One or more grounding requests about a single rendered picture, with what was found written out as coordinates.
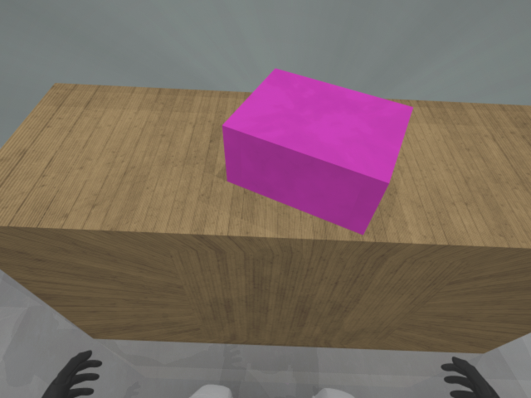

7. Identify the pedestal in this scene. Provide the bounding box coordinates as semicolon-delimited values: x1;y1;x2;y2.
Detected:
0;83;531;354

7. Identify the robot right hand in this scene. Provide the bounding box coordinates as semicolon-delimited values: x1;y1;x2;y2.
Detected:
441;357;499;398

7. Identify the carton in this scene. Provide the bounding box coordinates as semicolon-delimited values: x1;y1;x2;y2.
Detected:
222;69;413;235

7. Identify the robot left hand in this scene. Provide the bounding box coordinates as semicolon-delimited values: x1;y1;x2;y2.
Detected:
42;350;102;398

